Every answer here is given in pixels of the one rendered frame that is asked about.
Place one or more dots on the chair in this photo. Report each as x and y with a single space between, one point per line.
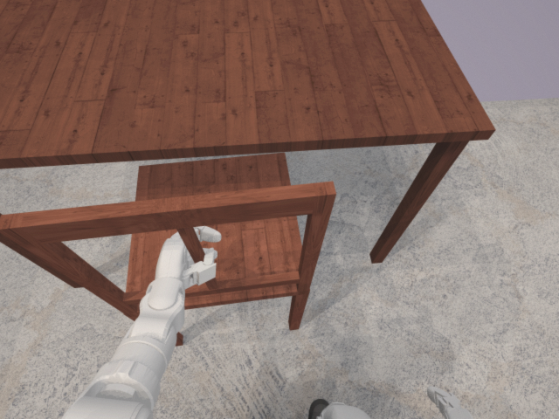
249 200

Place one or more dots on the left robot upper arm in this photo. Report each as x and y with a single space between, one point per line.
88 407

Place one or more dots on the right robot foot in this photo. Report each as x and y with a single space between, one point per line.
316 408

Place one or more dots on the robot left hand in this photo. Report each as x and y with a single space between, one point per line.
174 259

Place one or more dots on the robot right shin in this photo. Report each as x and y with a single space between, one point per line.
331 404

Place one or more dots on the robot right hand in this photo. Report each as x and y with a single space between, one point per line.
449 405

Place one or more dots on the robot left forearm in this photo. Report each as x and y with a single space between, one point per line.
135 371

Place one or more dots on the table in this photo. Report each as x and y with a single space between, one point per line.
94 81

